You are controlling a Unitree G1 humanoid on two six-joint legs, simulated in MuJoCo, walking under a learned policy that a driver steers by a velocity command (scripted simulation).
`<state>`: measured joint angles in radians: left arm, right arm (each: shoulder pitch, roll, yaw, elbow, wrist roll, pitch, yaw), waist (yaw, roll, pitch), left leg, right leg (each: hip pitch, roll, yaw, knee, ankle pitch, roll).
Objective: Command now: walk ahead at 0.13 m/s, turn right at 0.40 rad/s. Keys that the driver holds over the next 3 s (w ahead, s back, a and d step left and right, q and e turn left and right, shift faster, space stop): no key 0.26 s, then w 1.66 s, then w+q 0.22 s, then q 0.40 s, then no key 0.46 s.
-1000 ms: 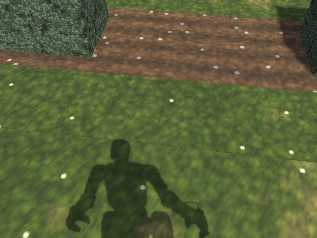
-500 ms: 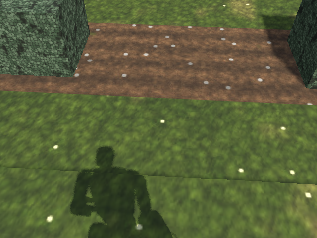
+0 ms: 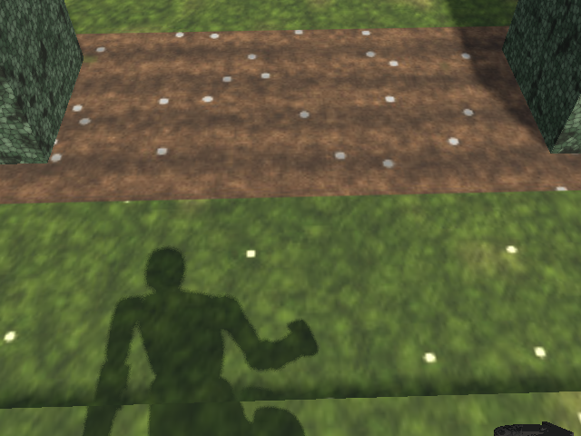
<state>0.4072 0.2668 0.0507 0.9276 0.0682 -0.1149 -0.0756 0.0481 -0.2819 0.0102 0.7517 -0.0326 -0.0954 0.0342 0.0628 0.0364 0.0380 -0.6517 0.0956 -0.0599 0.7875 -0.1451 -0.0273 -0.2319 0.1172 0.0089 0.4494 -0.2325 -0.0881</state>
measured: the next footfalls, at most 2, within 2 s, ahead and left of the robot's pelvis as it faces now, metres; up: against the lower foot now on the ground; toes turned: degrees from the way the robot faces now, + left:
left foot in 0.10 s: +0.23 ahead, +0.14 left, +0.00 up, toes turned -2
right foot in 0.36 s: +0.09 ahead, -0.07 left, +0.00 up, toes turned -6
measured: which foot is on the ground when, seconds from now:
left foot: up 0.00-0.08, down 0.10-0.42, up 0.44-0.70, down 0.72-1.00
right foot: down 0.00-0.12, up 0.14-0.34, down 0.36-0.74, up 0.76-1.00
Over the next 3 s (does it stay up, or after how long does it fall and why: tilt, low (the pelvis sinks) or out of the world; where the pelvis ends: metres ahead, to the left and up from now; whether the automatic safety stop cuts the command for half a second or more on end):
stays up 1.15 -0.03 -0.15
